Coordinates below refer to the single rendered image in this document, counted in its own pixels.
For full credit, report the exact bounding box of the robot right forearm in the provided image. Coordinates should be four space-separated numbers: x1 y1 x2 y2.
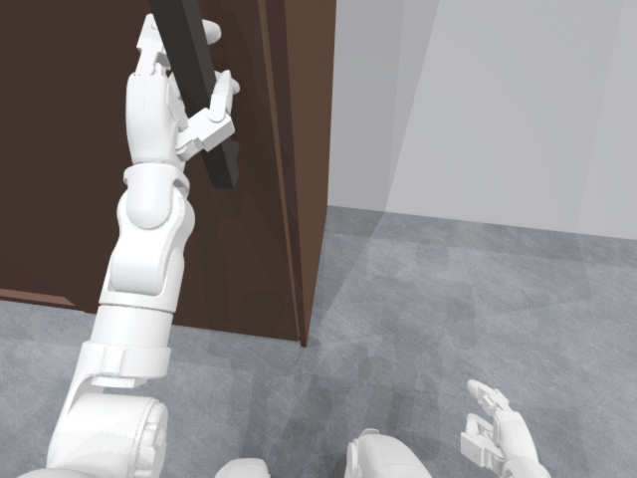
502 458 551 478

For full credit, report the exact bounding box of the robot left upper arm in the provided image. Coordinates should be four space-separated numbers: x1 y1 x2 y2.
17 392 168 478

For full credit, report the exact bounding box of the robot right thigh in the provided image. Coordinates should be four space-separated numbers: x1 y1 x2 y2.
346 434 432 478

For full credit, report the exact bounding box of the robot left thigh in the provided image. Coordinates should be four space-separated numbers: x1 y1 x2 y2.
215 458 271 478

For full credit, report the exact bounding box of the robot left forearm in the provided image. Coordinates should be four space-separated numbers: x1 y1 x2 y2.
47 162 195 468

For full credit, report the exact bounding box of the robot thigh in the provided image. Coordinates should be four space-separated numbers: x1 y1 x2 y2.
215 458 271 478
346 434 432 478

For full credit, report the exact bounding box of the right robot hand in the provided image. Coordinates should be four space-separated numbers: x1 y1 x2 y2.
461 379 538 478

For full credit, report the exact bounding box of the handle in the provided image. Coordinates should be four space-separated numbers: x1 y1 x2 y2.
148 0 240 189

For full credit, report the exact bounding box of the left robot hand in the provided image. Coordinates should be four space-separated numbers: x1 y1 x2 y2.
126 14 240 173

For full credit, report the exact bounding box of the wardrobe door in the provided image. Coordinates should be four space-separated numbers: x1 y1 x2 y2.
0 250 63 297
0 0 300 342

